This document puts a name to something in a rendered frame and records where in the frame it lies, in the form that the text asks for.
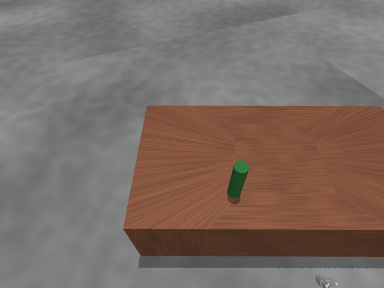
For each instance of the right robot hand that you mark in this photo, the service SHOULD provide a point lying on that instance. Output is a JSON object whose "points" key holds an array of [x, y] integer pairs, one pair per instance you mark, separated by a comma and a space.
{"points": [[326, 282]]}

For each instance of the can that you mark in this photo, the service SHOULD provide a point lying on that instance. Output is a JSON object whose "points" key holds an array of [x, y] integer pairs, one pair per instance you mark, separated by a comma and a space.
{"points": [[239, 174]]}

